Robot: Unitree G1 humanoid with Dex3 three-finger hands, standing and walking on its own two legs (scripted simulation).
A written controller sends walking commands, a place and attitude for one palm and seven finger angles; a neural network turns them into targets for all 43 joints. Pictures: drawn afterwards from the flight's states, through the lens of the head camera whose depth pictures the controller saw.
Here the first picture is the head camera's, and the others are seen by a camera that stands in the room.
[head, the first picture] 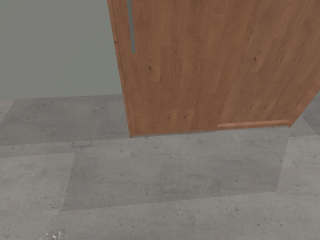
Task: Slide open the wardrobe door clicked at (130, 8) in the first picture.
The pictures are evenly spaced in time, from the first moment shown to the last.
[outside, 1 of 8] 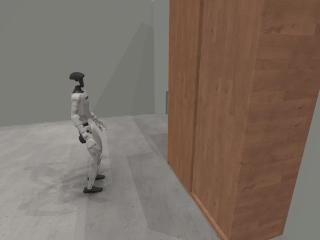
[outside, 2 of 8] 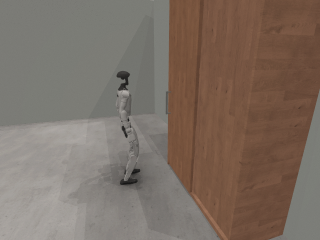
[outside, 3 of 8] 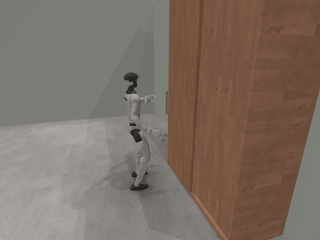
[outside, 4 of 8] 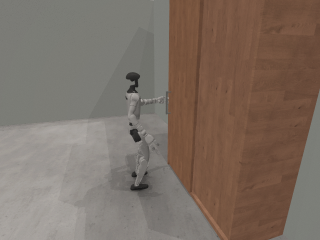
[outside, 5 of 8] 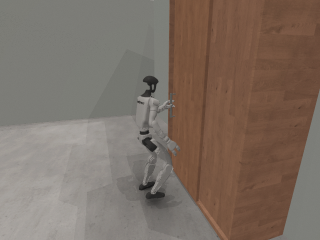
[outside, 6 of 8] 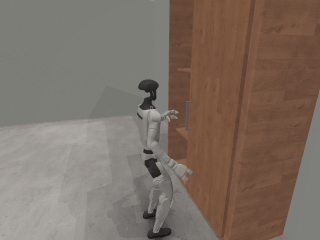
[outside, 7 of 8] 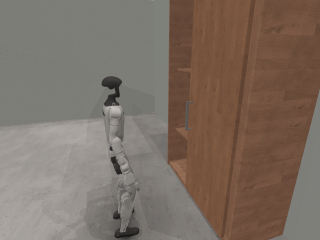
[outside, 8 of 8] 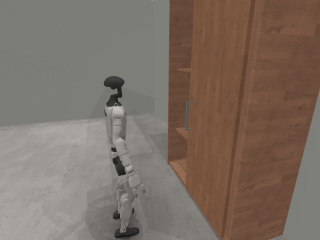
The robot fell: no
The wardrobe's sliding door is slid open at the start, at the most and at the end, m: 0.00 0.58 0.57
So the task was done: yes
